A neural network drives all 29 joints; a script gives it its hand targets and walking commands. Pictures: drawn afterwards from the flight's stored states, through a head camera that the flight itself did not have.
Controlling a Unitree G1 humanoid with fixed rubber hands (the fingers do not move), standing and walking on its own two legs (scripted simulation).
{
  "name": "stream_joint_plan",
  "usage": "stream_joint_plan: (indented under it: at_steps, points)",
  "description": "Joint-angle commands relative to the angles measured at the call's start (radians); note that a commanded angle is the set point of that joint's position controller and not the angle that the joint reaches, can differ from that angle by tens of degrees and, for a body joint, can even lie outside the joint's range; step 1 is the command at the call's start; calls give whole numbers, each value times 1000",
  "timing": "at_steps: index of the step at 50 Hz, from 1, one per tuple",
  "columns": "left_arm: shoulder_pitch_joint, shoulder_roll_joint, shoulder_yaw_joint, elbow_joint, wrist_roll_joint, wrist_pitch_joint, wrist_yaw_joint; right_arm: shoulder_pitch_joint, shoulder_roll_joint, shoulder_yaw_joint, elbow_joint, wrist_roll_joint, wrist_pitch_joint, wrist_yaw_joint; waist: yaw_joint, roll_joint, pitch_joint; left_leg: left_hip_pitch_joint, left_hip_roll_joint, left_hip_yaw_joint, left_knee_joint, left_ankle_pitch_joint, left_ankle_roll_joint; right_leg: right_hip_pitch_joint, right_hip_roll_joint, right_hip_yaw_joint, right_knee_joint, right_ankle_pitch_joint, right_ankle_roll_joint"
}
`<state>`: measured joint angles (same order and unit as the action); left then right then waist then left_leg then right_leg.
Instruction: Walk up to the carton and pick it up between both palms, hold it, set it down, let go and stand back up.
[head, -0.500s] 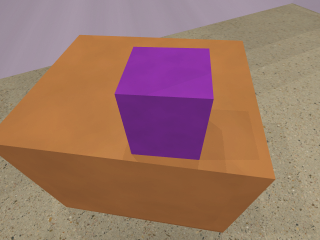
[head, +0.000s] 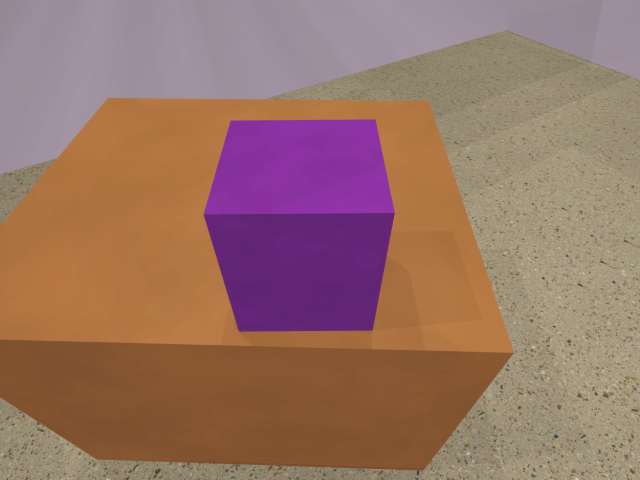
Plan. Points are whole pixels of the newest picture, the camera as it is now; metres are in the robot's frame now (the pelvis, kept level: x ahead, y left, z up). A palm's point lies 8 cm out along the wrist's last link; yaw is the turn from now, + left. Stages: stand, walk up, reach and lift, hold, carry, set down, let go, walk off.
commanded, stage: walk up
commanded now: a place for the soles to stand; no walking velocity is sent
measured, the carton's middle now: (304, 229) +0.47 +0.04 +0.06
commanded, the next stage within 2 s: reach and lift in 1.32 s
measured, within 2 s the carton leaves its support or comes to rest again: neither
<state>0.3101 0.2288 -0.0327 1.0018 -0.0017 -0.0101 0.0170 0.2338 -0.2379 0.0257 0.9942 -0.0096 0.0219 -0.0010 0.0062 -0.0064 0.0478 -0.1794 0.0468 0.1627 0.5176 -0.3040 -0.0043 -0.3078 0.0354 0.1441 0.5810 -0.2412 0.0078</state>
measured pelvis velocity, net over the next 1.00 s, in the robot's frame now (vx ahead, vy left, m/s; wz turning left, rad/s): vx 0.00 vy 0.02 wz -0.18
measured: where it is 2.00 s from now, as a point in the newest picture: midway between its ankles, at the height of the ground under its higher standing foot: outside the picture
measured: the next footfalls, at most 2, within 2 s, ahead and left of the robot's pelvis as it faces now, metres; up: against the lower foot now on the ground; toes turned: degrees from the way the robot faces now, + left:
none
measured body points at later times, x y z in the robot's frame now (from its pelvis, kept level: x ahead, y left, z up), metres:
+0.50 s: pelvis +0.00 +0.01 -0.01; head +0.02 -0.01 +0.44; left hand +0.09 +0.25 -0.14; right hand +0.03 -0.27 -0.16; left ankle -0.02 +0.12 -0.73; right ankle +0.04 -0.12 -0.73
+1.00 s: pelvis +0.00 +0.02 -0.01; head +0.02 +0.00 +0.44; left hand +0.11 +0.26 -0.14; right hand -0.01 -0.24 -0.16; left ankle -0.01 +0.12 -0.73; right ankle +0.04 -0.11 -0.73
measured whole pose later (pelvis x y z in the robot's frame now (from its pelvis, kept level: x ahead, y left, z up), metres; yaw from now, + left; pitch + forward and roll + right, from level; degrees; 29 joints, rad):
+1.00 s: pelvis +0.00 +0.02 -0.01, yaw -10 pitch -2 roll +2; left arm 0.24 0.23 -0.04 0.93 0.00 0.01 0.03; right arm 0.23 -0.26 0.03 0.99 0.00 0.05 0.00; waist -0.02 0.00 0.07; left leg -0.17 0.03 0.23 0.56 -0.36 0.03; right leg -0.35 0.07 0.22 0.63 -0.24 0.02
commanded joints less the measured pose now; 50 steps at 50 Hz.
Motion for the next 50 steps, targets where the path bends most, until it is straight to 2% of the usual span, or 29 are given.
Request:
stream_joint_plan:
  at_steps: [1,6,15,18,19,22,24,25,26,28,29,30,31,32,34,35,36,37,38,39,40,43,44,45,46,47,48,49,50]
  points:
    - [8,150,33,-65,-3,-20,14,15,-133,-30,-55,-2,-11,-10,-18,-44,-30,55,82,-87,-95,-25,69,-79,-80,126,-98,185,-62]
    - [11,160,34,-70,-2,-13,18,22,-135,-27,-55,-2,-7,-12,-20,-63,-36,83,75,-76,-80,-24,65,-110,-78,168,-108,176,-70]
    - [15,159,38,-96,2,-9,21,-5,-172,-38,-64,-6,1,-10,0,-1,-26,52,140,-67,-111,-15,95,-98,-35,100,1,215,-54]
    - [13,168,41,-106,1,-9,21,-14,-172,-39,-69,-6,7,-7,2,-4,-15,45,133,-51,-91,-26,94,-104,-37,111,-3,218,-57]
    - [3,185,50,-140,9,-16,22,-39,-194,-47,-68,-4,18,-10,13,11,15,30,95,-21,-14,10,83,-120,-62,155,-19,258,-66]
    - [4,237,69,-164,10,-19,30,8,-148,-39,-86,-1,33,-10,-8,-118,-48,33,-6,-56,112,-107,33,-116,-138,413,-169,160,-144]
    - [-58,232,68,-184,13,-6,37,52,-127,-30,-85,4,24,-11,-37,-160,-46,-3,-14,-100,54,-164,31,-82,-151,450,-192,117,-165]
    - [-88,210,60,-192,12,2,37,69,-131,-28,-75,6,15,-14,-48,-151,-56,28,6,-109,-5,-124,42,-96,-135,402,-177,102,-140]
    - [-106,187,49,-196,14,6,32,77,-148,-33,-70,5,5,-17,-56,-124,-59,68,37,-121,-67,-49,61,-115,-105,333,-134,116,-98]
    - [-64,140,34,-187,8,0,22,43,-203,-48,-68,2,-7,-19,-18,-2,-71,86,143,-186,-156,48,108,-115,-3,142,28,143,-37]
    - [-43,132,32,-179,10,-2,22,16,-215,-52,-74,3,-6,-17,0,31,-65,61,205,-213,-185,91,143,-94,26,59,101,112,-24]
    - [-32,133,33,-177,15,-3,24,-7,-214,-53,-84,2,-4,-16,8,47,-50,34,240,-212,-188,135,167,-82,19,31,119,63,-21]
    - [-29,127,32,-174,16,-3,24,-26,-204,-49,-88,3,-2,-14,12,62,-37,-6,246,-191,-186,150,174,-51,6,24,112,44,-24]
    - [-41,122,39,-172,15,-2,23,-45,-198,-37,-87,4,1,-12,9,68,-13,-66,229,-143,-177,146,157,-28,-2,20,103,105,-33]
    - [-25,120,37,-171,19,-5,21,-44,-192,-32,-79,-3,8,-8,9,53,-29,-59,168,-89,-127,102,118,11,-24,40,49,224,-52]
    - [-34,133,41,-174,13,-7,22,-29,-187,-31,-82,1,12,-7,2,76,-17,-47,138,-66,-111,105,94,-7,-38,56,50,280,-61]
    - [-43,157,42,-166,7,-8,21,-23,-172,-28,-77,7,18,-7,-10,47,-1,-17,114,-51,-91,80,83,-52,-50,82,33,308,-68]
    - [-41,152,43,-160,7,-5,21,-8,-173,-28,-76,2,20,-5,-14,51,1,-24,124,-65,-100,20,86,-43,-49,90,27,290,-64]
    - [-31,159,44,-157,5,-6,23,-3,-170,-29,-78,5,24,-6,-8,27,-8,-18,113,-53,-91,-6,81,-58,-54,103,17,286,-67]
    - [-34,176,45,-158,7,-7,24,-1,-171,-21,-76,6,28,-8,-2,-31,-9,16,107,-54,-83,1,82,-76,-59,118,11,275,-73]
    - [-40,164,42,-149,8,-8,25,2,-179,-27,-66,-3,27,-5,-10,-8,-22,20,104,-52,-70,-30,88,-62,-66,147,-19,236,-75]
    - [-50,182,49,-157,6,-6,25,35,-173,-26,-54,2,27,-2,-13,-74,-46,54,73,-60,-61,-95,70,-74,-82,233,-83,105,-76]
    - [-49,182,44,-152,1,-6,26,19,-180,-29,-56,8,23,-3,-14,-62,-34,76,71,-62,-62,-86,66,-127,-75,213,-96,124,-72]
    - [-57,180,42,-143,5,-8,28,25,-158,-30,-58,7,22,-4,-21,-84,-40,93,64,-70,-62,-56,66,-117,-72,231,-107,118,-69]
    - [-58,184,43,-142,2,-7,27,46,-157,-23,-54,8,19,-5,-31,-132,-69,79,75,-66,-61,-72,65,-87,-63,214,-101,124,-64]
    - [-61,184,43,-142,3,-6,27,51,-167,-27,-45,6,20,-8,-18,-125,-50,102,75,-63,-65,-67,73,-116,-63,211,-88,127,-65]
    - [-67,164,36,-136,5,-4,28,43,-173,-31,-39,5,19,-7,-28,-58,-32,91,75,-69,-81,-43,75,-115,-59,210,-89,146,-65]
    - [-76,161,33,-140,0,-4,26,44,-175,-32,-38,6,16,-9,-31,-34,-32,70,98,-75,-103,-45,79,-99,-49,173,-59,153,-58]
    - [-70,152,34,-138,2,-4,26,32,-180,-31,-37,3,15,-10,-18,-9,-16,87,112,-81,-126,-4,86,-121,-34,141,-18,162,-52]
